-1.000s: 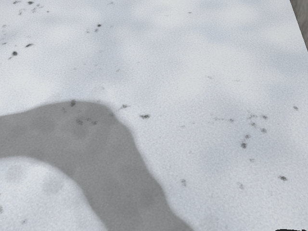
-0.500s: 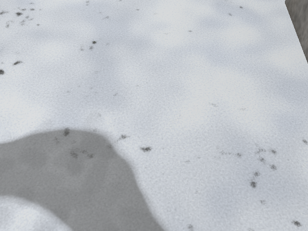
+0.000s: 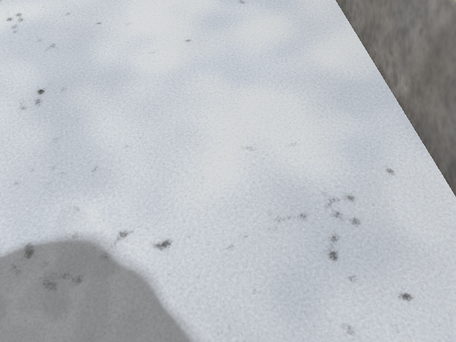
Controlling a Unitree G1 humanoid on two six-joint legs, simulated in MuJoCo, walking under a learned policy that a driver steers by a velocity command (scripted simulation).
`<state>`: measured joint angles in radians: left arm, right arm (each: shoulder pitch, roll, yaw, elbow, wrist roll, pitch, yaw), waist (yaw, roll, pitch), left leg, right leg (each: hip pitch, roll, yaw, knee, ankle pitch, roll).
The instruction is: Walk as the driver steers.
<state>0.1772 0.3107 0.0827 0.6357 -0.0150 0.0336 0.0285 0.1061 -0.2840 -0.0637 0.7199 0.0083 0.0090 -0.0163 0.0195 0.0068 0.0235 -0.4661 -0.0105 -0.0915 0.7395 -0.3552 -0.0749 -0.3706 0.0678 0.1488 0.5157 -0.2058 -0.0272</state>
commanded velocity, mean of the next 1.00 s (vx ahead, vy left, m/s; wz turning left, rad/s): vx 0.31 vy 0.00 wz -0.46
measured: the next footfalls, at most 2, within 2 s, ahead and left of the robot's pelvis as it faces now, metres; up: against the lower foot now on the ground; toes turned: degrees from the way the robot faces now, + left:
left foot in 0.06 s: +0.07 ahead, +0.14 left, +0.00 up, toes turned -7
right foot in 0.56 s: +0.30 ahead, -0.20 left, +0.00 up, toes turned -23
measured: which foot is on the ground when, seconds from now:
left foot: up 0.00-0.04, down 0.06-0.56, up 0.58-0.98, down 1.00-1.00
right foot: down 0.00-0.06, up 0.08-0.54, down 0.56-1.00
